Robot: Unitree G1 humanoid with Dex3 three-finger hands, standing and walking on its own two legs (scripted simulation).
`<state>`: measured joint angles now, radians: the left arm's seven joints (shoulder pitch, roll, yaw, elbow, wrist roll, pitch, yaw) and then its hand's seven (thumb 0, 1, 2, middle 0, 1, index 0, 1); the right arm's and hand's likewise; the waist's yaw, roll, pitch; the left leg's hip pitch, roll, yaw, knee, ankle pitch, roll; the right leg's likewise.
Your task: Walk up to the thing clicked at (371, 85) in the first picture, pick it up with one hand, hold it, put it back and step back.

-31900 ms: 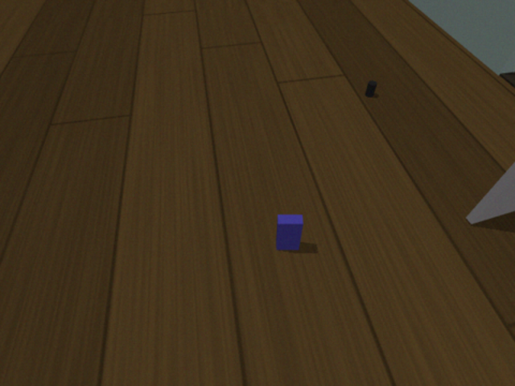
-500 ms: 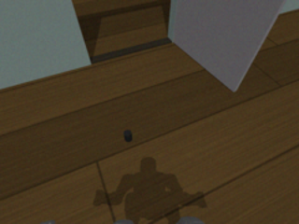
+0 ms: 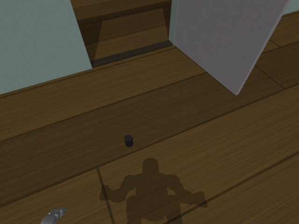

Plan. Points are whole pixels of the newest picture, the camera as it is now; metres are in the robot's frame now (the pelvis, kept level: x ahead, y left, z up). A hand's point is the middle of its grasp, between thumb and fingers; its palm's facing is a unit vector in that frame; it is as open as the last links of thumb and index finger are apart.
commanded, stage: walk up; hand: left
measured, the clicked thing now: (128, 141) +0.71 +0.19 -0.73
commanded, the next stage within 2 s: stand in 0.28 s
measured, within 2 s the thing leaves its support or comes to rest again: neither
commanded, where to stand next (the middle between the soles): +0.34 +0.00 m, yaw +0 degrees
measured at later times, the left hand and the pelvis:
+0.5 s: hand out of the picture +0.06 +0.25 -0.15, palm faces -0.01 -0.94 -0.34, open 7.4 cm; pelvis -0.01 +0.00 +0.01, yaw +0 degrees
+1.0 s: hand out of the picture +0.06 +0.24 -0.14, palm faces -0.04 -0.94 -0.35, open 7.4 cm; pelvis -0.01 -0.02 +0.01, yaw -1 degrees
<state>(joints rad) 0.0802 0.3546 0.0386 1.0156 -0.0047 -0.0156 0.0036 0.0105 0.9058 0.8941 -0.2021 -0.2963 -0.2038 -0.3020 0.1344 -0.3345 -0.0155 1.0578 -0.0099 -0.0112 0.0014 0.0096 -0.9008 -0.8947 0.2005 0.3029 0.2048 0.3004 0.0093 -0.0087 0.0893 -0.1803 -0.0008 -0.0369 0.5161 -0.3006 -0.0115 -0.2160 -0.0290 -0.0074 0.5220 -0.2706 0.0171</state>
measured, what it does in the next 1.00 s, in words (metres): stands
